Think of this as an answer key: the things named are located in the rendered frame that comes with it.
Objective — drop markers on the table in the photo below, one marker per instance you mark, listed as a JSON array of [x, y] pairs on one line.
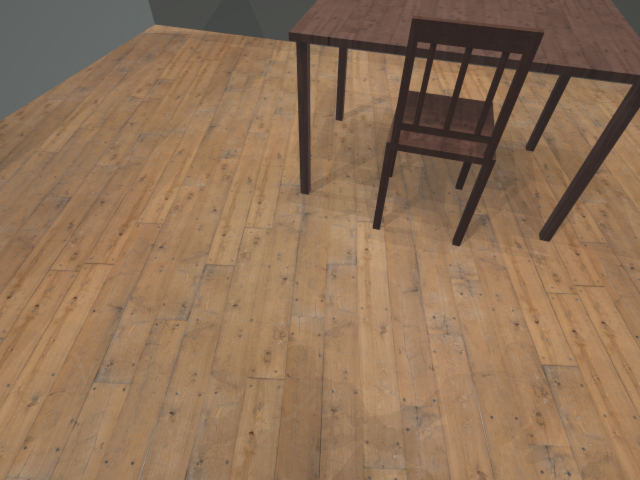
[[582, 38]]

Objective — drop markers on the chair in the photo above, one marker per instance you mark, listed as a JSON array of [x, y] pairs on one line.
[[451, 127]]

